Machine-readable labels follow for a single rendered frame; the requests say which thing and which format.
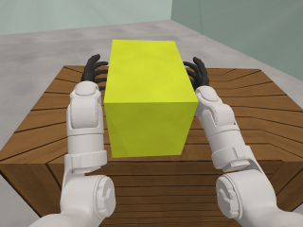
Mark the left robot forearm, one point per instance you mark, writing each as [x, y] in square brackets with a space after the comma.
[84, 130]

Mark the carton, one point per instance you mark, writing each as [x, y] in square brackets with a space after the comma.
[149, 101]

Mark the right robot forearm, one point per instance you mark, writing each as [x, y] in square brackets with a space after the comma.
[229, 151]

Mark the robot right upper arm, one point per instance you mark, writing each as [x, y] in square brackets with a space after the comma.
[248, 197]

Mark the right robot hand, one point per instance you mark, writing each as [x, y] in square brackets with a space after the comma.
[199, 75]

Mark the left robot hand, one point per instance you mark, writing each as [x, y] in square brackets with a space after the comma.
[89, 72]

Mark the robot left upper arm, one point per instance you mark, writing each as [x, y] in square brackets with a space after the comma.
[86, 202]

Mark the pedestal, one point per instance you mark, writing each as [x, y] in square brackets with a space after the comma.
[163, 190]

